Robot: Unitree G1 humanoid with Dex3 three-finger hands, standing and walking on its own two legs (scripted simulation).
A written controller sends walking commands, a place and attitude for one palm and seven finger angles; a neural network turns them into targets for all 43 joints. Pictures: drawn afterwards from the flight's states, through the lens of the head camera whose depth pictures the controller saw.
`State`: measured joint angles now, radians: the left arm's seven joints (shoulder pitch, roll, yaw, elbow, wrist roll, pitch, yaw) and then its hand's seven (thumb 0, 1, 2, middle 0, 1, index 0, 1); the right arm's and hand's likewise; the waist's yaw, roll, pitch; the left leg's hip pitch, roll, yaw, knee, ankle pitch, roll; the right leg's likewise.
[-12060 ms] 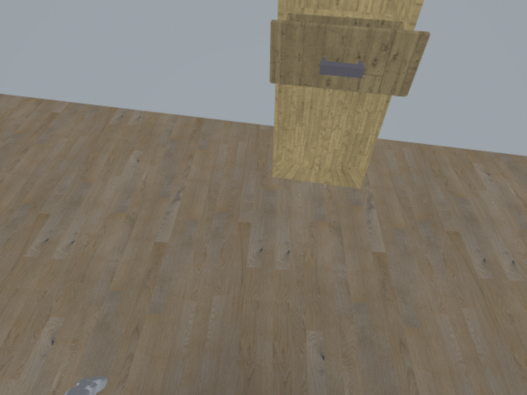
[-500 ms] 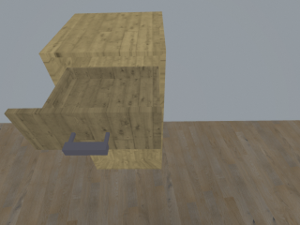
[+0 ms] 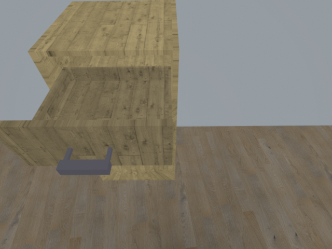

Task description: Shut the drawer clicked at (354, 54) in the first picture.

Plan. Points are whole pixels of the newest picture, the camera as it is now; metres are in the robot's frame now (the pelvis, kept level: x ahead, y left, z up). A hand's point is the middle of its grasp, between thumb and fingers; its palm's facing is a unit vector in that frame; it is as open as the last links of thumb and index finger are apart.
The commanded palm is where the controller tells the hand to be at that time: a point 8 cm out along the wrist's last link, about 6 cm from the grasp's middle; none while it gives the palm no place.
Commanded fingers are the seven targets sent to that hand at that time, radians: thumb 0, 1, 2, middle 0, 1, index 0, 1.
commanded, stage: look again from close up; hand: left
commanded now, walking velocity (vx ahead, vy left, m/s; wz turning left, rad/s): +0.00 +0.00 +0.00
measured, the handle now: (87, 159) +0.31 +0.22 +0.04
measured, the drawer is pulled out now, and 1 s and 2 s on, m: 0.29 0.29 0.29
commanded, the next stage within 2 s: raise the hand and make a fist in 0.18 s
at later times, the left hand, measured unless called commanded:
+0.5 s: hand (97, 217) +0.19 +0.17 +0.00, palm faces +0.21 -0.98 -0.06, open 6.9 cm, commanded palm +0.10 +0.21 -0.04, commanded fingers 0.00 0.90 0.90 -0.44 -0.56 -0.44 -0.56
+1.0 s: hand (92, 232) +0.15 +0.17 +0.02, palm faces +0.03 -1.00 -0.05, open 4.4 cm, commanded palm +0.10 +0.22 +0.03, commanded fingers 0.00 0.90 0.90 -0.94 -1.10 -0.94 -1.10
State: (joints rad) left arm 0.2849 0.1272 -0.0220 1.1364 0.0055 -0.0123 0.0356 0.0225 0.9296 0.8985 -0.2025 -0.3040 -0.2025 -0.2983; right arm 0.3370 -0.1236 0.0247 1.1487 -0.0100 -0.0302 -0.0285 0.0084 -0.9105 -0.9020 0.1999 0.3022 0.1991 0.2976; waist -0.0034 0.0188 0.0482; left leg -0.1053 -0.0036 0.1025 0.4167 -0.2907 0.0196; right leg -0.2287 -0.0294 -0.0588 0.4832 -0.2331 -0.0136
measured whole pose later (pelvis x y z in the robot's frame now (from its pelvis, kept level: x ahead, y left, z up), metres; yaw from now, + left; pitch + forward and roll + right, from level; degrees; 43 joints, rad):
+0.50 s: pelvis -0.01 -0.01 -0.02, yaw +2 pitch +3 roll +1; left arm 0.42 0.15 0.04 0.10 -0.17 -0.25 0.02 0.03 0.94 0.90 -0.27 -0.38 -0.27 -0.38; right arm 0.28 -0.27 -0.04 0.76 0.01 -0.29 -0.05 0.03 -0.92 -0.90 0.20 0.30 0.20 0.30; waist -0.02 0.03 -0.06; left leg -0.32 0.00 0.06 0.63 -0.36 0.01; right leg -0.41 -0.05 -0.10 0.65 -0.30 -0.02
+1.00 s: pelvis -0.02 -0.01 -0.05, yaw +4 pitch +8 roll -1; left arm 0.54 0.20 0.09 -0.22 -0.24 -0.29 -0.24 0.02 0.90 0.90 -0.75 -0.90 -0.75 -0.89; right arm 0.24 -0.16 0.06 0.54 0.03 -0.23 -0.03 0.02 -0.90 -0.90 0.21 0.30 0.21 0.30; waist 0.02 0.04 -0.10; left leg -0.60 0.03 0.01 0.95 -0.50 0.01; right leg -0.64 -0.04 -0.14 0.90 -0.40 -0.03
